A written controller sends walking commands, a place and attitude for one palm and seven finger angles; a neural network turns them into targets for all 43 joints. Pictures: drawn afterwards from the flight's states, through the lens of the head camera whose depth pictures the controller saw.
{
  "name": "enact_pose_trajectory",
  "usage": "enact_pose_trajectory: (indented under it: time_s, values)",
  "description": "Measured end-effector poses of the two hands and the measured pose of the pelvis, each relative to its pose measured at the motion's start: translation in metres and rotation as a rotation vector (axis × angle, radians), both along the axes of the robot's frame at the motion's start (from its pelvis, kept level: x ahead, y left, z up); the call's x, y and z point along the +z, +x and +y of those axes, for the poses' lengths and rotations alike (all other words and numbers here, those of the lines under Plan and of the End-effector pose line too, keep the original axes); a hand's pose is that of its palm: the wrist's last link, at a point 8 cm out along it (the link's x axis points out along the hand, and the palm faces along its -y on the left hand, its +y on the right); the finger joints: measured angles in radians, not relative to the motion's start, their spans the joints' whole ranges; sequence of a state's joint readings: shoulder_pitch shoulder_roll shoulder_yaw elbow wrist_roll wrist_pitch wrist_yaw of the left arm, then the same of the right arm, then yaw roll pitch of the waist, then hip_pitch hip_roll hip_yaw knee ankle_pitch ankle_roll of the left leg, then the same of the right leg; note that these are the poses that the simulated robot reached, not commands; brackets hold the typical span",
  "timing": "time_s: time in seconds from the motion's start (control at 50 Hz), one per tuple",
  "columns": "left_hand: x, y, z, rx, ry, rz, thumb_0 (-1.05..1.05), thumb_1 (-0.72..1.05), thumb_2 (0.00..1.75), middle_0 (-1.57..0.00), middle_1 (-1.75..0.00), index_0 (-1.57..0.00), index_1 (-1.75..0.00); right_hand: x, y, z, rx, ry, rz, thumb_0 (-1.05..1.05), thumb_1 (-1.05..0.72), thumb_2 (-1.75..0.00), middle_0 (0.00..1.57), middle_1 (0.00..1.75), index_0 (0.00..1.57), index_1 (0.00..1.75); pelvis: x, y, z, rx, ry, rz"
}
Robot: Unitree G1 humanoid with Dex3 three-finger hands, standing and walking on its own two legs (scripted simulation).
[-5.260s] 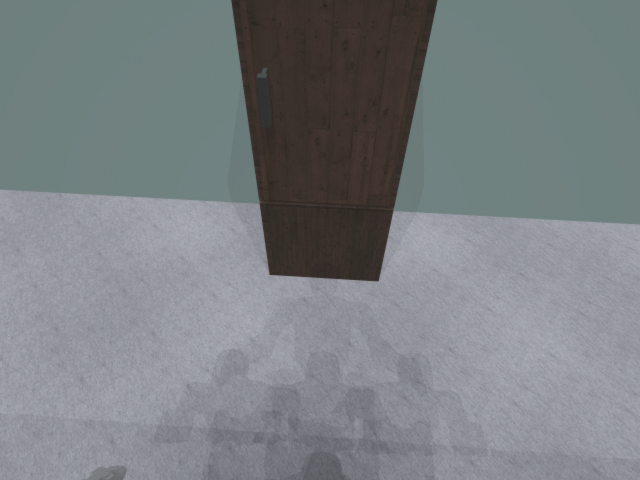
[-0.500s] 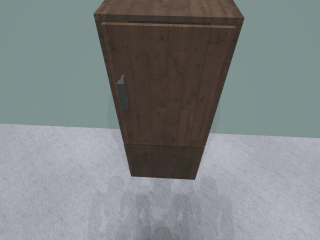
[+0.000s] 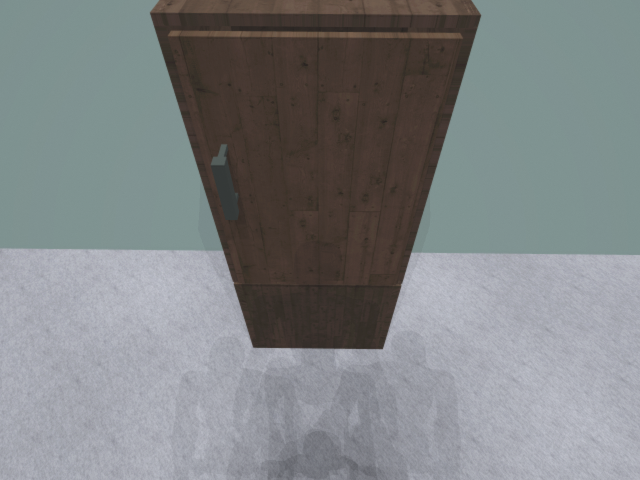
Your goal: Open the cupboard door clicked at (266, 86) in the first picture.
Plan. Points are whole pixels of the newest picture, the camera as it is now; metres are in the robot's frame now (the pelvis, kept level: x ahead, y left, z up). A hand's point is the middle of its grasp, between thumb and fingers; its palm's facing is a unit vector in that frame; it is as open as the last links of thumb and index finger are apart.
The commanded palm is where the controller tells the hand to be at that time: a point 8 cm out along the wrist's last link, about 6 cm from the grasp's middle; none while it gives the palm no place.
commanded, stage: come to a stop and stand still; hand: left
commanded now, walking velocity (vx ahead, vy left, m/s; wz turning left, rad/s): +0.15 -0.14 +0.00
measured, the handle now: (227, 182) +0.57 +0.19 +0.02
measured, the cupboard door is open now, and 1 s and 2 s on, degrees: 0 0 0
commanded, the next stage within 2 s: look again from close up in 1.16 s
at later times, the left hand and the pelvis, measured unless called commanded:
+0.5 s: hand out of the picture +0.05 +0.16 -0.17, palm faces +0.06 -0.97 -0.22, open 7.4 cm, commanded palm none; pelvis +0.04 -0.02 +0.00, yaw +0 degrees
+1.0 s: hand out of the picture +0.08 +0.19 -0.16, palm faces -0.04 -0.97 -0.22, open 7.4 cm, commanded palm none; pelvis +0.01 +0.00 +0.00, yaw -1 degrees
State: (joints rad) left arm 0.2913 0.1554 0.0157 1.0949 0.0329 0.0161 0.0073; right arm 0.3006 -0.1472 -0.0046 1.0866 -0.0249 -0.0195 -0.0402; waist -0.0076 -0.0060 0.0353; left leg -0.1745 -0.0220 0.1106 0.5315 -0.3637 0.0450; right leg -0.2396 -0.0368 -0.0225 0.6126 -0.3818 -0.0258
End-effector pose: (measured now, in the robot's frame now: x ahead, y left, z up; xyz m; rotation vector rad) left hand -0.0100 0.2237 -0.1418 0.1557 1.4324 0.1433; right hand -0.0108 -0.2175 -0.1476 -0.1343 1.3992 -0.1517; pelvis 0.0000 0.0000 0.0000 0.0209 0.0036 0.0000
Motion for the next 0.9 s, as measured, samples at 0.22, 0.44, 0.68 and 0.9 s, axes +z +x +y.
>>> enact_pose_trajectory:
  time_s: [0.22, 0.44, 0.68, 0.9]
  values:
    - [0.0, -0.002, -0.036, 0.071, -0.029, 0.026, 0.0, 0.9, 0.9, -0.2, -0.3, -0.2, -0.3, 0.005, 0.056, -0.029, 0.035, -0.025, 0.005, 0.01, -0.91, -0.9, 0.2, 0.3, 0.2, 0.3, 0.001, 0.032, -0.019, 0.019, -0.028, 0.018]
    - [-0.006, 0.032, -0.023, 0.066, -0.01, 0.021, 0.0, 0.9, 0.89, -0.2, -0.3, -0.2, -0.3, 0.01, 0.142, -0.013, 0.075, -0.02, -0.184, 0.0, -0.92, -0.9, 0.2, 0.3, 0.2, 0.3, -0.001, 0.048, -0.013, -0.004, 0.005, 0.021]
    - [0.01, 0.088, -0.002, -0.05, 0.082, -0.211, 0.0, 0.9, 0.9, -0.2, -0.3, -0.2, -0.3, 0.009, 0.122, -0.027, 0.015, -0.002, -0.252, 0.0, -0.91, -0.9, 0.2, 0.3, 0.2, 0.3, -0.005, 0.032, -0.017, -0.015, -0.023, 0.006]
    - [0.014, 0.1, 0.006, -0.092, 0.041, -0.296, 0.0, 0.9, 0.9, -0.2, -0.3, -0.2, -0.3, 0.012, 0.044, -0.025, 0.002, -0.04, -0.131, 0.0, -0.91, -0.9, 0.2, 0.3, 0.2, 0.3, -0.001, 0.013, -0.005, -0.01, -0.03, -0.027]
